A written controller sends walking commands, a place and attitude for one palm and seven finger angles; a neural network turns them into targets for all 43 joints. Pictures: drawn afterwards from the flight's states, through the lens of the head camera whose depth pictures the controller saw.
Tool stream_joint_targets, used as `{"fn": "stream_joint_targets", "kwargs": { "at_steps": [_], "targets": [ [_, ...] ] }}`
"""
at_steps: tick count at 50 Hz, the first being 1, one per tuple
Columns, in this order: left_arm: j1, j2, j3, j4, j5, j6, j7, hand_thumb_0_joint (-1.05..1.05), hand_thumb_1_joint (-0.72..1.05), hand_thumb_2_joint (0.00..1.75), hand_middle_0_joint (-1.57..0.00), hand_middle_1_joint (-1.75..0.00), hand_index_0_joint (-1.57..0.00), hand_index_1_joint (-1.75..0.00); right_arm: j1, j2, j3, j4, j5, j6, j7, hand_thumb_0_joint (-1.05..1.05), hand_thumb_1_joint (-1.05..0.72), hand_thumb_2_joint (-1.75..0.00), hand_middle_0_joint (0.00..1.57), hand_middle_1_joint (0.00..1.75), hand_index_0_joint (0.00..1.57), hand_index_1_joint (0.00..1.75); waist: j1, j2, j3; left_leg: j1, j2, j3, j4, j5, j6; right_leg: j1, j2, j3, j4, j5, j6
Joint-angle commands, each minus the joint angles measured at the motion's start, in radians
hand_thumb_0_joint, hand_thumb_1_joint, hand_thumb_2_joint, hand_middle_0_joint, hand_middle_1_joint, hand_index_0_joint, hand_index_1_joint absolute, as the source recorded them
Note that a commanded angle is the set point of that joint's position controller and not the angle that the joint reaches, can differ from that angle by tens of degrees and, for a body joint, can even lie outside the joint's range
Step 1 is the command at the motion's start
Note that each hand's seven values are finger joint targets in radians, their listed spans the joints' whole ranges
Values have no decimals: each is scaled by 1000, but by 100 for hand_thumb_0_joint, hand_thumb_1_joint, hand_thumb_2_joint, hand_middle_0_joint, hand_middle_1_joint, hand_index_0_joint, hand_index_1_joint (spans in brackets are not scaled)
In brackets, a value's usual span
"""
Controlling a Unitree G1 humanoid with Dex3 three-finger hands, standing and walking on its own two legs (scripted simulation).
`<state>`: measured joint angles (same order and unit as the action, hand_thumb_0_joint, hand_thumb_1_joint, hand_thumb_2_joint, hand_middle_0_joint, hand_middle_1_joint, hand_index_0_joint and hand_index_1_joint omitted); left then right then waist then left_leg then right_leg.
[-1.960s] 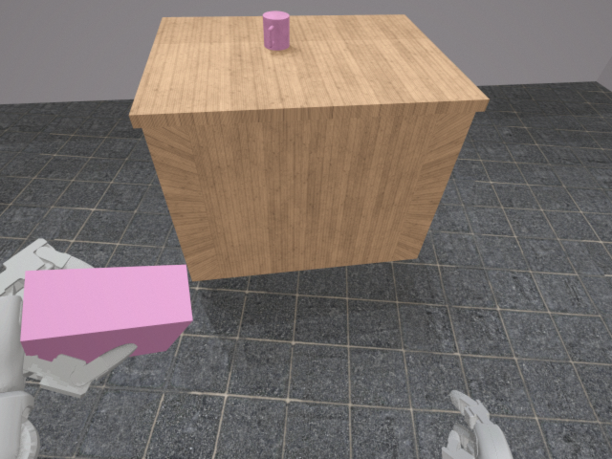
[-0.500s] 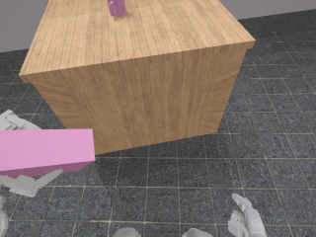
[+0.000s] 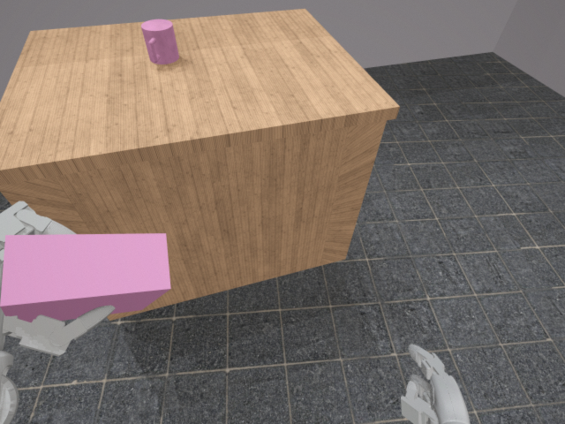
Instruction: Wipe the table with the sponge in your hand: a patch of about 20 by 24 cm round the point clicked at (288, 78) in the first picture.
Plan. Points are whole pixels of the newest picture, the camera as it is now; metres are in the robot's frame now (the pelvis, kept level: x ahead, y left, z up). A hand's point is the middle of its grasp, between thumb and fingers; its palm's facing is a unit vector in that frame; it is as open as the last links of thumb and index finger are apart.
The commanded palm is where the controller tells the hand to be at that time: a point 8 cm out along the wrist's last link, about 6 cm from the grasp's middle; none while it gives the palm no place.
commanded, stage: take the last steps up to it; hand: left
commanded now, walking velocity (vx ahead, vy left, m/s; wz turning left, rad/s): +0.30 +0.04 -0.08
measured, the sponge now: (111, 278) +0.23 +0.21 +0.15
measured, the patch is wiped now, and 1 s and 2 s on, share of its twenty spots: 0.00 0.00 0.00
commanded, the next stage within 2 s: come to a stop and stand still in 1.90 s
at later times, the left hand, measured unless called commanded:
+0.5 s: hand (77, 267) +0.22 +0.23 +0.18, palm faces +0.37 -0.81 -0.46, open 9.8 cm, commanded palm +0.17 +0.27 +0.19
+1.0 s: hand (119, 199) +0.32 +0.23 +0.18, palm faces +0.38 -0.80 -0.46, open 9.8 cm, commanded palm +0.26 +0.27 +0.19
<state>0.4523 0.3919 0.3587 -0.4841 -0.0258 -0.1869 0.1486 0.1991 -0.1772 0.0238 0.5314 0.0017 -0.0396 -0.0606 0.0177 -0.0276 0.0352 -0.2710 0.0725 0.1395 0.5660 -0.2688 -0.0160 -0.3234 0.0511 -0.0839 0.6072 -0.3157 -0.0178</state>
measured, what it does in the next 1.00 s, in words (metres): steps on the spot: left foot, then right foot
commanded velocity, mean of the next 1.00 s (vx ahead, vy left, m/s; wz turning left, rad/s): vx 0.30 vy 0.05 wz -0.04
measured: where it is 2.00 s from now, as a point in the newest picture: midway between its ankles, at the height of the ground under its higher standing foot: (287, 409)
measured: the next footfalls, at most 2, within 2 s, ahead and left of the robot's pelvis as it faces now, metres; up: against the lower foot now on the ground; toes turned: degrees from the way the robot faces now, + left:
left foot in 0.66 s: +0.10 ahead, +0.17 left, +0.00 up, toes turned +6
right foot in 0.94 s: +0.17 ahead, -0.10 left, +0.00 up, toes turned -11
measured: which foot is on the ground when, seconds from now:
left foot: down 0.00-0.12, up 0.14-0.64, down 0.66-0.96, up 0.98-1.00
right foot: down 0.00-0.66, up 0.68-0.92, down 0.94-1.00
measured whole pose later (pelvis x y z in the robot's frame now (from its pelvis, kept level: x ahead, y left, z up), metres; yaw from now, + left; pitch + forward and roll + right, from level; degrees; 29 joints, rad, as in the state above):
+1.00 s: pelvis +0.09 +0.00 -0.01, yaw -2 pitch -2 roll +0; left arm 0.41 0.37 0.35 -0.46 0.00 -0.22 0.14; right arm 0.22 -0.15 0.03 0.64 0.00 -0.09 -0.05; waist 0.01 0.06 0.07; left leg -0.30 0.13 0.07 0.86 -0.45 -0.02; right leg -0.35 -0.04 -0.17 0.65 -0.26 -0.05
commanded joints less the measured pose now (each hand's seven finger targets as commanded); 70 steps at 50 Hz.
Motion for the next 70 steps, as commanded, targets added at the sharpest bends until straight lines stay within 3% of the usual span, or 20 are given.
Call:
{"fn": "stream_joint_targets", "kwargs": {
  "at_steps": [1, 4, 6, 7, 12, 27, 31, 33, 35, 40, 45, 46, 48, 49, 52, 55, 62, 63, 66, 70],
  "targets": [
    [-94, 116, 65, -257, 1, -57, 16, 0, 10, 130, -120, -160, -120, -160, -54, -153, -55, -122, -1, -70, 3, 0, -90, -90, 20, 30, 20, 30, -9, 241, -149, -4, 235, -164, -144, 235, 93, 120, -63, 45, -12, -33, 21],
    [-82, 133, 87, -219, 7, -40, 25, 0, 10, 130, -120, -160, -120, -160, -69, -146, -54, -119, 1, -65, 1, 0, -90, -90, 20, 30, 20, 30, -13, 68, -105, -138, 120, -96, -60, -179, 53, 155, -133, 176, -162, -88, -20],
    [-58, 169, 114, -189, 1, -36, 34, 0, 10, 130, -120, -160, -120, -160, -68, -124, -52, -109, -3, -53, -2, 0, -90, -90, 20, 30, 20, 30, -3, -154, -80, -246, -28, -30, 279, -257, 13, 120, -358, 582, -408, -372, -125],
    [-77, 186, 135, -197, -1, -48, 39, 0, 10, 130, -120, -160, -120, -160, -93, -141, -53, -106, -10, -52, 4, 0, -90, -90, 20, 30, 20, 30, -1, -106, -74, -322, -32, -97, 441, -247, 7, 152, -412, 666, -457, -359, -139],
    [-46, 155, 119, -141, 7, -88, 22, 0, 10, 130, -120, -160, -120, -160, -70, -119, -42, -57, -5, -38, -3, 0, -90, -90, 20, 30, 20, 30, -32, -23, -125, -346, 11, -139, 511, -52, -13, 225, -335, 305, -362, 102, -129],
    [-87, 144, 86, -157, 7, -81, 43, 0, 10, 130, -120, -160, -120, -160, -44, -136, -69, -81, -4, -75, -22, 0, -90, -90, 20, 30, 20, 30, -9, -89, -99, -150, -3, -35, 83, -83, 26, 159, -336, 315, -393, -185, -170],
    [-137, 130, 70, -180, 2, -81, 49, 0, 10, 130, -120, -160, -120, -160, -27, -136, -66, -85, -6, -73, -30, 0, -90, -90, 20, 30, 20, 30, -27, -9, -89, 106, -11, -11, -137, -69, 42, 47, -238, 224, -242, -202, -104],
    [-172, 110, 60, -231, 1, -95, 44, 0, 10, 130, -120, -160, -120, -160, -33, -172, -71, -99, -3, -72, -28, 0, -90, -90, 20, 30, 20, 30, -31, 301, -64, 308, 238, -411, -289, -117, 157, -245, -57, 66, 137, -189, -16],
    [-137, 169, 109, -136, 15, -106, 31, 0, 10, 130, -120, -160, -120, -160, -50, -141, -61, -69, -4, -85, -21, 0, -90, -90, 20, 30, 20, 30, -28, 266, -41, 185, 372, -576, -390, -218, 263, -327, -88, 85, 444, -225, 5],
    [-93, 102, 62, -234, 17, -99, 18, 0, 10, 130, -120, -160, -120, -160, -42, -134, -63, -47, 0, -113, -8, 0, -90, -90, 20, 30, 20, 30, -16, 254, -45, 101, 246, -223, -299, 41, 200, -204, -122, 1, 284, -76, 32],
    [-128, 111, 80, -172, 17, -89, 24, 0, 10, 130, -120, -160, -120, -160, -50, -134, -59, -39, -2, -119, -9, 0, -90, -90, 20, 30, 20, 30, -20, 231, -67, 10, 186, -90, -135, 26, 118, 102, -49, -125, -59, 11, 37],
    [-130, 129, 97, -148, 18, -86, 26, 0, 10, 130, -120, -160, -120, -160, -58, -129, -59, -38, -1, -112, -11, 0, -90, -90, 20, 30, 20, 30, -12, 159, -91, -53, 156, -60, -8, 16, 99, 211, -63, -89, -126, 20, 21],
    [-133, 186, 137, -142, 17, -82, 33, 0, 10, 130, -120, -160, -120, -160, -78, -86, -52, -59, 8, -98, -6, 0, -90, -90, 20, 30, 20, 30, -1, -279, -122, -394, -37, 17, 510, -257, 26, 389, -413, 533, -314, 53, -163],
    [-126, 191, 161, -135, 1, -85, 26, 0, 10, 130, -120, -160, -120, -160, -79, -120, -73, -48, 2, -100, 1, 0, -90, -90, 20, 30, 20, 30, 7, -246, -139, -395, -9, -119, 631, -259, 18, 333, -462, 613, -359, -42, -186],
    [-55, 181, 172, -200, 2, -105, 15, 0, 10, 130, -120, -160, -120, -160, -97, -105, -56, -28, 5, -65, 12, 0, -90, -90, 20, 30, 20, 30, -9, -65, -115, -405, 49, -159, 646, -159, -6, 279, -425, 391, -314, 107, -190],
    [-4, 158, 162, -236, 7, -120, 26, 0, 10, 130, -120, -160, -120, -160, -97, -105, -55, -42, -3, -57, 8, 0, -90, -90, 20, 30, 20, 30, -22, -87, -133, -275, 54, -95, 390, -104, -3, 209, -373, 195, -294, 263, -155],
    [-24, 141, 132, -281, 3, -107, 57, 0, 10, 130, -120, -160, -120, -160, -48, -124, -81, -75, -5, -75, -19, 0, -90, -90, 20, 30, 20, 30, -23, -21, -154, 87, -18, 31, -101, 59, 21, 148, -276, 105, -150, 95, -82],
    [-45, 137, 122, -274, 4, -109, 55, 0, 10, 130, -120, -160, -120, -160, -42, -137, -88, -82, -2, -77, -25, 0, -90, -90, 20, 30, 20, 30, -30, 47, -143, 177, 20, -25, -145, 50, 44, 69, -233, 86, -44, 64, -51],
    [-91, 174, 138, -221, 9, -126, 45, 0, 10, 130, -120, -160, -120, -160, -54, -146, -81, -77, -5, -88, -22, 0, -90, -90, 20, 30, 20, 30, -39, 362, -115, 231, 381, -584, -323, 41, 258, -265, -94, 44, 488, -306, 18],
    [-50, 121, 96, -286, 8, -117, 25, 0, 10, 130, -120, -160, -120, -160, -45, -143, -87, -51, 6, -108, -4, 0, -90, -90, 20, 30, 20, 30, -21, 246, -104, 211, 284, -309, -249, 233, 225, -295, -144, 31, 440, -148, 40]
  ]
}}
